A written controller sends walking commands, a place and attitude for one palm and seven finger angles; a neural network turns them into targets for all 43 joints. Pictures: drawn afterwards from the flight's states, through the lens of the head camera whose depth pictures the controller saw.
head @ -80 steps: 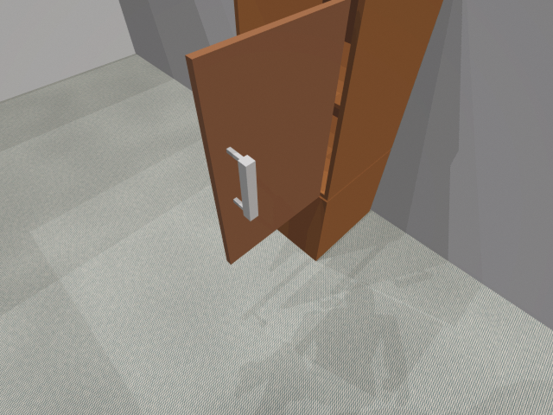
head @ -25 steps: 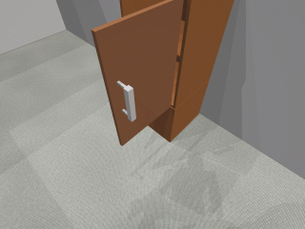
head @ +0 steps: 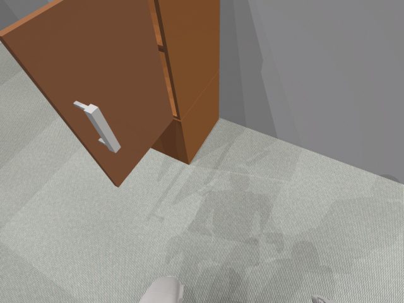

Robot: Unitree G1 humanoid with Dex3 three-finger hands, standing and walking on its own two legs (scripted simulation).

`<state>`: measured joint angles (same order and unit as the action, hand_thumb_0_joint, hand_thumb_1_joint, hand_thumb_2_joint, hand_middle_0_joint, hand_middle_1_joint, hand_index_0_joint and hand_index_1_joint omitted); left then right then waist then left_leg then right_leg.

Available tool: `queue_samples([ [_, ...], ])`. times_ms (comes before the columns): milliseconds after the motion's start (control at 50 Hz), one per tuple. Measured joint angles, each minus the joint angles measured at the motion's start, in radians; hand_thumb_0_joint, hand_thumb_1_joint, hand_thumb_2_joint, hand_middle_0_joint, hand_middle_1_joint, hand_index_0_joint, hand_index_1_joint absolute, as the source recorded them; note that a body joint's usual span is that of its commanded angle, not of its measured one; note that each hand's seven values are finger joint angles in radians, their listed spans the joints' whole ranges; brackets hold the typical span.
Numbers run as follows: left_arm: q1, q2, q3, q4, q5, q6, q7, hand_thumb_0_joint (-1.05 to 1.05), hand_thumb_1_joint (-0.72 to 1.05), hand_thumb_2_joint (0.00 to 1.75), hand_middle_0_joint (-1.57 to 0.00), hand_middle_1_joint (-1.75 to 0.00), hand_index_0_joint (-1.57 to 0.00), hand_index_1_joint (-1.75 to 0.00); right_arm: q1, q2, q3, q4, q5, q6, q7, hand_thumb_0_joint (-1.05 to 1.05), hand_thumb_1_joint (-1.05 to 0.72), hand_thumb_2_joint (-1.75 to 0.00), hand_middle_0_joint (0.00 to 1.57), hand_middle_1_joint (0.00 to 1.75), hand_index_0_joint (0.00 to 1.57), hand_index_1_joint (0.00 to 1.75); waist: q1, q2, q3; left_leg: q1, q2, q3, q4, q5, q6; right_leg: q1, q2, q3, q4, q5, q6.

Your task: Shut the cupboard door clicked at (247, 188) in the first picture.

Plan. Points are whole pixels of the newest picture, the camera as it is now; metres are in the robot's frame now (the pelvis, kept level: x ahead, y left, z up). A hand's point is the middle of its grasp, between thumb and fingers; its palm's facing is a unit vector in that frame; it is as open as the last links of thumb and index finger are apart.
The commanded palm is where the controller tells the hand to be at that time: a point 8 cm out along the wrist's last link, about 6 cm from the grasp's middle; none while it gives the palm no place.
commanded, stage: walk to a spot facing it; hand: left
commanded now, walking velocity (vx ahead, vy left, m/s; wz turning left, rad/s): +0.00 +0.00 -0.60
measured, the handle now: (98, 127) +0.51 +0.33 -0.03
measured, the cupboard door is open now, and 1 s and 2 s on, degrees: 89 89 89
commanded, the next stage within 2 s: none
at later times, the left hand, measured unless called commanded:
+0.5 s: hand (108, 295) +0.13 +0.24 -0.17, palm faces -0.22 -0.95 -0.23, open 7.4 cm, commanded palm none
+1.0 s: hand (163, 267) +0.20 +0.13 -0.18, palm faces -0.56 -0.81 -0.17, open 7.4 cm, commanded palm none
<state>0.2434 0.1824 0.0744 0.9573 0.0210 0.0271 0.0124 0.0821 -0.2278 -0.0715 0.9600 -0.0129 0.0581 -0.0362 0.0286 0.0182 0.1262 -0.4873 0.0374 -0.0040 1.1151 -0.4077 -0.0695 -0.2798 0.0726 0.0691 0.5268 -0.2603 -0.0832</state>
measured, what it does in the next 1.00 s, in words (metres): steps on the spot, turning right: left foot, then right foot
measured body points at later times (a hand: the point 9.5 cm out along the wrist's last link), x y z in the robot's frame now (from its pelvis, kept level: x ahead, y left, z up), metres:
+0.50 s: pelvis -0.01 +0.04 +0.00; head +0.06 +0.05 +0.45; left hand +0.15 +0.29 -0.15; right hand +0.01 -0.22 -0.13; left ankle +0.02 +0.17 -0.74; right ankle -0.05 -0.09 -0.66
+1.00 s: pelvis +0.05 +0.00 -0.01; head +0.08 -0.01 +0.44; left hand +0.23 +0.17 -0.16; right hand -0.05 -0.25 -0.14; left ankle +0.13 +0.08 -0.74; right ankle -0.06 -0.09 -0.73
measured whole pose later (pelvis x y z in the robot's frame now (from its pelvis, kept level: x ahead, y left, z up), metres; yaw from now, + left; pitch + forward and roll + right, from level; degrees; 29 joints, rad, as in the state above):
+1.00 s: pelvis +0.05 +0.00 -0.01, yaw -36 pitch +1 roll -1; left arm 0.25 0.21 0.07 0.94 0.02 0.03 -0.03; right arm 0.23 -0.23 -0.05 0.89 -0.03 -0.03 0.00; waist -0.01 -0.01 0.05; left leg -0.33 0.05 0.08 0.58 -0.32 -0.04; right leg -0.27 0.05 0.13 0.62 -0.40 -0.02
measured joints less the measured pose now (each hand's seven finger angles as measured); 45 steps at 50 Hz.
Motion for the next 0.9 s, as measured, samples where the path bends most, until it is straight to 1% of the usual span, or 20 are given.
queue_samples([
  [120, 0.014, 0.0, 0.002, -0.014, 0.004, 0.003, -0.004, 0.0, 0.9, 0.9, -0.2, -0.3, -0.2, -0.3, -0.038, 0.014, 0.006, -0.031, 0.005, -0.003, -0.002, 0.01, -0.9, -0.9, 0.2, 0.3, 0.2, 0.3, 0.016, -0.022, -0.017, 0.023, -0.013, -0.032, -0.109, -0.001, -0.003, 0.009, 0.027, 0.069, -0.052, 0.043, 0.003],
  [220, 0.011, 0.014, 0.008, -0.028, 0.009, 0.009, -0.008, 0.0, 0.9, 0.9, -0.2, -0.3, -0.21, -0.3, -0.054, 0.025, 0.012, -0.055, 0.012, -0.012, -0.001, 0.01, -0.9, -0.9, 0.2, 0.3, 0.2, 0.3, 0.029, -0.041, -0.028, 0.071, -0.033, -0.04, -0.254, -0.022, 0.01, -0.007, 0.046, 0.123, -0.048, 0.054, 0.019],
  [260, 0.006, 0.026, 0.012, -0.031, 0.009, 0.014, -0.008, 0.0, 0.9, 0.9, -0.2, -0.3, -0.21, -0.3, -0.052, 0.03, 0.017, -0.066, 0.015, -0.02, -0.001, 0.01, -0.9, -0.9, 0.2, 0.3, 0.2, 0.3, 0.029, -0.053, -0.034, 0.109, -0.043, -0.041, -0.354, -0.007, 0.018, -0.02, 0.052, 0.145, -0.036, 0.053, 0.03],
  [300, 0.006, 0.039, 0.015, -0.033, 0.004, 0.021, -0.009, 0.0, 0.9, 0.9, -0.2, -0.3, -0.21, -0.3, -0.037, 0.031, 0.025, -0.078, 0.017, -0.035, -0.003, 0.01, -0.9, -0.9, 0.2, 0.3, 0.2, 0.3, 0.021, -0.058, -0.048, 0.175, -0.042, -0.038, -0.517, 0.062, 0.03, -0.042, 0.066, 0.162, -0.003, 0.04, 0.046],
  [320, 0.008, 0.041, 0.015, -0.037, -0.001, 0.025, -0.011, 0.0, 0.9, 0.9, -0.2, -0.3, -0.21, -0.3, -0.022, 0.023, 0.028, -0.087, 0.013, -0.045, -0.003, 0.01, -0.9, -0.9, 0.2, 0.3, 0.2, 0.3, 0.013, -0.042, -0.061, 0.201, -0.024, -0.048, -0.594, 0.113, 0.049, -0.067, 0.081, 0.151, 0.035, 0.01, 0.053],
  [360, -0.018, 0.065, 0.021, -0.037, 0.001, 0.035, -0.021, 0.01, 0.9, 0.9, -0.2, -0.3, -0.2, -0.3, -0.003, 0.031, 0.034, -0.088, -0.001, -0.053, -0.007, 0.0, -0.9, -0.9, 0.2, 0.3, 0.21, 0.3, 0.011, -0.062, -0.047, 0.199, -0.024, -0.026, -0.572, 0.131, 0.06, -0.137, 0.058, 0.095, 0.22, -0.158, 0.084],
  [380, -0.03, 0.078, 0.027, -0.038, 0.006, 0.038, -0.026, 0.01, 0.9, 0.9, -0.2, -0.3, -0.2, -0.3, 0.012, 0.034, 0.041, -0.086, -0.007, -0.053, -0.007, 0.0, -0.9, -0.9, 0.2, 0.3, 0.21, 0.3, 0.012, -0.069, -0.041, 0.206, -0.018, -0.014, -0.572, 0.123, 0.06, -0.175, 0.045, 0.064, 0.33, -0.196, 0.1],
  [420, -0.051, 0.095, 0.036, -0.046, 0.007, 0.04, -0.037, 0.01, 0.9, 0.9, -0.2, -0.3, -0.2, -0.3, 0.046, 0.037, 0.05, -0.083, -0.015, -0.049, -0.009, 0.0, -0.9, -0.9, 0.2, 0.3, 0.21, 0.3, 0.012, -0.071, -0.034, 0.226, 0.001, 0.003, -0.593, 0.121, 0.055, -0.233, 0.015, 0.01, 0.509, -0.203, 0.124],
  [460, -0.064, 0.103, 0.038, -0.057, 0.005, 0.04, -0.044, 0.01, 0.9, 0.9, -0.2, -0.3, -0.2, -0.3, 0.073, 0.033, 0.052, -0.074, -0.018, -0.045, -0.009, 0.0, -0.9, -0.9, 0.2, 0.3, 0.21, 0.3, 0.012, -0.06, -0.028, 0.243, 0.024, 0.022, -0.616, 0.128, 0.051, -0.256, -0.021, -0.029, 0.581, -0.189, 0.138],
  [520, -0.079, 0.105, 0.032, -0.067, 0.002, 0.041, -0.05, 0.01, 0.91, 0.9, -0.2, -0.3, -0.2, -0.3, 0.104, 0.023, 0.047, -0.061, -0.02, -0.044, -0.006, 0.01, -0.9, -0.9, 0.2, 0.3, 0.21, 0.3, 0.003, -0.034, -0.019, 0.262, 0.061, 0.058, -0.627, 0.127, 0.044, -0.225, -0.068, -0.071, 0.49, -0.177, 0.145],
  [580, -0.096, 0.104, 0.023, -0.065, 0.0, 0.041, -0.055, 0.01, 0.91, 0.9, -0.19, -0.3, -0.2, -0.3, 0.13, 0.009, 0.039, -0.053, -0.02, -0.044, 0.001, 0.01, -0.9, -0.9, 0.2, 0.3, 0.21, 0.3, -0.017, -0.014, -0.011, 0.266, 0.093, 0.101, -0.602, 0.105, 0.029, -0.162, -0.088, -0.1, 0.339, -0.172, 0.134],
  [620, -0.111, 0.101, 0.016, -0.064, -0.001, 0.037, -0.057, 0.01, 0.91, 0.9, -0.19, -0.3, -0.2, -0.3, 0.148, -0.004, 0.033, -0.049, -0.018, -0.042, 0.005, 0.01, -0.9, -0.9, 0.2, 0.3, 0.21, 0.3, -0.032, 0.0, -0.007, 0.26, 0.114, 0.125, -0.564, 0.079, 0.014, -0.101, -0.087, -0.118, 0.219, -0.137, 0.12],
  [640, -0.115, 0.1, 0.011, -0.067, -0.002, 0.031, -0.059, 0.01, 0.91, 0.9, -0.19, -0.3, -0.2, -0.3, 0.161, -0.012, 0.029, -0.047, -0.016, -0.04, 0.007, 0.01, -0.9, -0.9, 0.2, 0.3, 0.21, 0.3, -0.038, 0.006, -0.009, 0.25, 0.124, 0.134, -0.531, 0.06, 0.005, -0.061, -0.086, -0.127, 0.138, -0.083, 0.109],
  [660, -0.113, 0.105, 0.006, -0.075, 0.0, 0.02, -0.059, 0.01, 0.91, 0.9, -0.2, -0.3, -0.2, -0.3, 0.178, -0.018, 0.026, -0.047, -0.012, -0.036, 0.011, 0.01, -0.9, -0.9, 0.2, 0.3, 0.21, 0.3, -0.042, -0.003, -0.019, 0.226, 0.125, 0.149, -0.475, 0.037, 0.002, -0.024, -0.095, -0.119, 0.061, -0.012, 0.087],
  [680, -0.12, 0.097, 0.004, -0.073, 0.0, 0.008, -0.054, 0.01, 0.9, 0.9, -0.2, -0.3, -0.2, -0.3, 0.177, -0.031, 0.022, -0.039, -0.008, -0.027, 0.012, 0.01, -0.9, -0.9, 0.2, 0.3, 0.21, 0.3, -0.043, 0.01, -0.015, 0.19, 0.128, 0.134, -0.38, -0.046, -0.001, -0.034, -0.086, -0.112, 0.076, -0.009, 0.075],
  [720, -0.124, 0.074, -0.005, -0.072, -0.002, -0.002, -0.042, 0.0, 0.9, 0.9, -0.2, -0.3, -0.2, -0.3, 0.164, -0.053, 0.014, -0.019, -0.004, -0.002, 0.011, 0.01, -0.9, -0.9, 0.2, 0.3, 0.21, 0.3, -0.051, 0.031, -0.003, 0.112, 0.102, 0.073, -0.177, -0.133, 0.003, -0.041, -0.071, -0.099, 0.111, -0.054, 0.068],
  [740, -0.119, 0.064, -0.008, -0.073, -0.002, -0.003, -0.036, 0.0, 0.9, 0.9, -0.2, -0.3, -0.2, -0.3, 0.159, -0.058, 0.011, -0.012, -0.005, 0.004, 0.013, 0.01, -0.9, -0.9, 0.2, 0.3, 0.21, 0.3, -0.051, 0.032, -0.002, 0.079, 0.088, 0.06, -0.106, -0.128, 0.003, -0.033, -0.066, -0.089, 0.103, -0.063, 0.067],
  [780, -0.102, 0.049, -0.01, -0.071, 0.0, -0.003, -0.028, 0.0, 0.9, 0.9, -0.2, -0.3, -0.2, -0.3, 0.15, -0.059, 0.008, -0.009, -0.007, 0.005, 0.02, 0.01, -0.9, -0.9, 0.2, 0.3, 0.2, 0.3, -0.052, 0.021, -0.007, 0.034, 0.069, 0.056, -0.048, -0.081, -0.002, -0.01, -0.06, -0.063, 0.065, -0.053, 0.067],
  [820, -0.082, 0.038, -0.014, -0.063, 0.003, -0.007, -0.027, 0.0, 0.9, 0.9, -0.2, -0.3, -0.2, -0.3, 0.144, -0.052, 0.006, -0.018, -0.009, -0.003, 0.029, 0.01, -0.9, -0.9, 0.2, 0.3, 0.2, 0.3, -0.053, 0.006, -0.017, 0.016, 0.056, 0.063, -0.079, -0.035, -0.006, 0.012, -0.057, -0.038, 0.023, -0.033, 0.065],
  [900, -0.04, 0.026, -0.017, -0.041, 0.007, -0.011, -0.038, 0.0, 0.9, 0.9, -0.2, -0.3, -0.2, -0.3, 0.135, -0.027, 0.007, -0.042, -0.009, -0.028, 0.041, 0.01, -0.9, -0.9, 0.2, 0.3, 0.2, 0.3, -0.043, -0.022, -0.042, 0.042, 0.031, 0.07, -0.258, 0.004, -0.003, 0.044, -0.048, 0.014, -0.024, -0.024, 0.061],
])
